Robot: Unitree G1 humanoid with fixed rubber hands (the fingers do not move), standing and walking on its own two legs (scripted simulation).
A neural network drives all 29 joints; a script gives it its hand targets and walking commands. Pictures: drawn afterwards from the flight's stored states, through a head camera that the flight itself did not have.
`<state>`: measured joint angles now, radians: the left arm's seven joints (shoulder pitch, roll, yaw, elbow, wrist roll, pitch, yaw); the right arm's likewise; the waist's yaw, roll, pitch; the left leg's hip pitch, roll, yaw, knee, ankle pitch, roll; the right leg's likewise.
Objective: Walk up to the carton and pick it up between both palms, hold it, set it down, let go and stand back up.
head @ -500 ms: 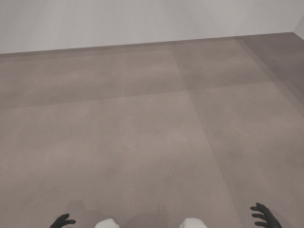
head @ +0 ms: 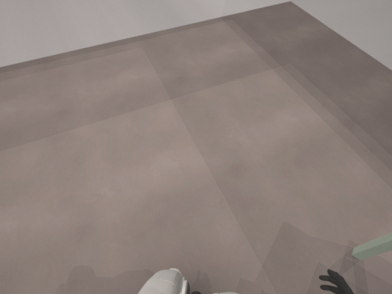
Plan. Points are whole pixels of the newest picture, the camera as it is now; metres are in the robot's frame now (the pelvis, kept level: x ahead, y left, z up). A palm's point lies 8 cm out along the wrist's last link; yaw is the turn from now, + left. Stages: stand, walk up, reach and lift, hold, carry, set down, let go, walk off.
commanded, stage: walk up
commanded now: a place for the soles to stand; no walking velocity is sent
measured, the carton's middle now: out of the picture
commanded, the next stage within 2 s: none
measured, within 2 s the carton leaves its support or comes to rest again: neither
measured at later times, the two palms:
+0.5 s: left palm out of the picture +0.11 +0.10 -0.11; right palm out of the picture +0.04 -0.44 -0.17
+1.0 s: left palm (234, 212) +0.30 -0.05 -0.10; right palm out of the picture +0.04 -0.45 -0.13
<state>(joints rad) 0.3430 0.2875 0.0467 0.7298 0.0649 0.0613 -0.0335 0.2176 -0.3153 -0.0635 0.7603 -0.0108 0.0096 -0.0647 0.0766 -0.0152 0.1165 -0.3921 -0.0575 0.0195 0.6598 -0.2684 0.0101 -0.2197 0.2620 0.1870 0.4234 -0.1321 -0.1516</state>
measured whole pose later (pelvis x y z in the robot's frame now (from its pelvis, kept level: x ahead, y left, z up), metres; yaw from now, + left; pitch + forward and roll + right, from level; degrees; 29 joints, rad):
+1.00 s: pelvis +0.09 -0.23 +0.00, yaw -42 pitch -2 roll +1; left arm 0.38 0.25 0.06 0.74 0.04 0.04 -0.05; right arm 0.24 -0.11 -0.01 0.72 -0.04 -0.09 -0.08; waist 0.00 0.04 0.09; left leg -0.10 -0.02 0.21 0.49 -0.36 0.06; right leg -0.49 -0.03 0.15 0.94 -0.31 0.04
